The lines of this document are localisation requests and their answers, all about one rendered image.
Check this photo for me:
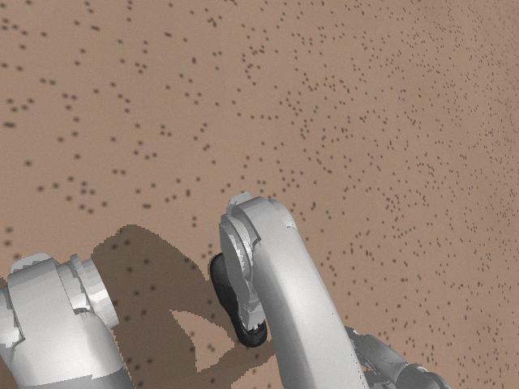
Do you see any right robot hand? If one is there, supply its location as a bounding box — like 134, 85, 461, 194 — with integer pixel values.
344, 326, 410, 389

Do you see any right robot arm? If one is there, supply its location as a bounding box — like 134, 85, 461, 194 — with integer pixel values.
396, 364, 452, 389

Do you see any right robot foot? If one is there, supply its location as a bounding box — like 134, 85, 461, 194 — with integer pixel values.
210, 253, 268, 348

